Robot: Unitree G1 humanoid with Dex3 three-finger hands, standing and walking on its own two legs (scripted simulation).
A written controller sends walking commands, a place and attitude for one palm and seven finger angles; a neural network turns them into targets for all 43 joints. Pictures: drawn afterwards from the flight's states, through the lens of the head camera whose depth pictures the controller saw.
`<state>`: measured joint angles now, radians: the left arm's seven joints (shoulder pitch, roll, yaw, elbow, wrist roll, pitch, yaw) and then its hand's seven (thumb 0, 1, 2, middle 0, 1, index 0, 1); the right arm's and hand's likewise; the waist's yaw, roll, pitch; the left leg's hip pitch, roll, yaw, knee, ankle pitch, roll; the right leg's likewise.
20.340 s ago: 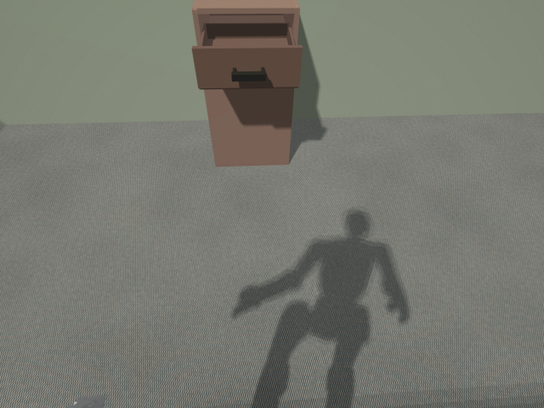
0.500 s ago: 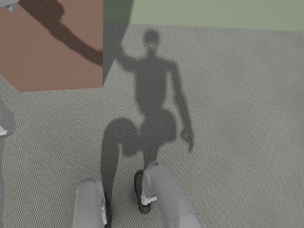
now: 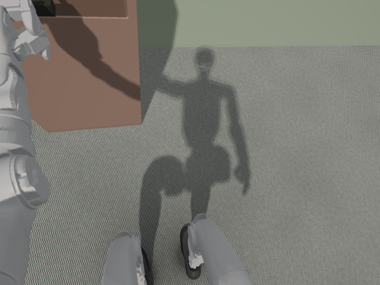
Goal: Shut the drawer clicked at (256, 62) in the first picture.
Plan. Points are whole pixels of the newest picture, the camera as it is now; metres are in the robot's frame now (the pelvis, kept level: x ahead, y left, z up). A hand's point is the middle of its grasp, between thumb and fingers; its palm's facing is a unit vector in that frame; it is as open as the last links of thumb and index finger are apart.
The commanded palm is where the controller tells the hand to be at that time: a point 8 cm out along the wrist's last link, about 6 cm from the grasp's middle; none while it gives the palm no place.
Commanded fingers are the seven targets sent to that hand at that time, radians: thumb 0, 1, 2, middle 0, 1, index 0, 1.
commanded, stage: pull the fist back off the drawer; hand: left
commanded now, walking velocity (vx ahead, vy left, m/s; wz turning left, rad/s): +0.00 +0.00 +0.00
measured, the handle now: out of the picture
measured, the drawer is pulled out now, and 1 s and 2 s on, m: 0.00 0.00 0.00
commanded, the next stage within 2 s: draw the hand back to the body in 0.06 s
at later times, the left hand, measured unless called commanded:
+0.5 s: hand (7, 70) +0.46 +0.20 +0.11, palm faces +0.05 -1.00 -0.04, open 3.3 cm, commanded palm +0.43 +0.24 +0.13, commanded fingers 0.00 0.90 0.90 -1.40 -1.60 -1.40 -1.60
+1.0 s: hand out of the picture +0.31 +0.23 +0.21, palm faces +0.32 -0.90 -0.28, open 3.3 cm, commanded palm +0.26 +0.27 +0.23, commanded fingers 0.00 0.90 0.90 -1.40 -1.60 -1.40 -1.60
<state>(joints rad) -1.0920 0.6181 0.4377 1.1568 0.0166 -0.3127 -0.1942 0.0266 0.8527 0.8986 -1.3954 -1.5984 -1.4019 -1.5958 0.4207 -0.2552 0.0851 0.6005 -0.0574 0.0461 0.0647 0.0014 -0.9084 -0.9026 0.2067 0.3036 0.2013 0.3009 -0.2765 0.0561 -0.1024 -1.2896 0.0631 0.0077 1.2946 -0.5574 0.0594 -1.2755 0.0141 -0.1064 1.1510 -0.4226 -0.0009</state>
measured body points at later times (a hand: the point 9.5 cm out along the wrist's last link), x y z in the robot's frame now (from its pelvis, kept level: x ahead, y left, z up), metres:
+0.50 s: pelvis +0.05 -0.01 +0.07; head +0.17 +0.02 +0.50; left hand +0.46 +0.26 +0.12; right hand +0.14 -0.26 -0.05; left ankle +0.01 +0.08 -0.62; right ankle +0.05 -0.13 -0.62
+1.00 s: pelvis +0.05 -0.01 +0.12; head +0.05 -0.02 +0.57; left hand +0.29 +0.28 +0.22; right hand +0.26 -0.21 +0.03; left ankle +0.01 +0.08 -0.62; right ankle +0.05 -0.13 -0.62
